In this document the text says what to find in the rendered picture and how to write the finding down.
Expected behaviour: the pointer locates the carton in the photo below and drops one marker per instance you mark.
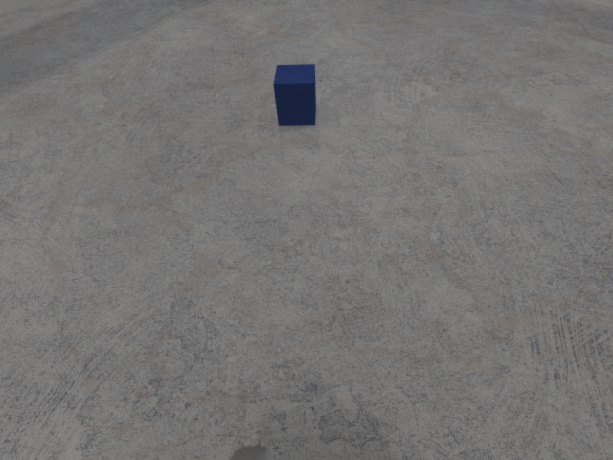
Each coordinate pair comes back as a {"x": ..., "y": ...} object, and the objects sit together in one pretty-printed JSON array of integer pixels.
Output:
[{"x": 294, "y": 87}]

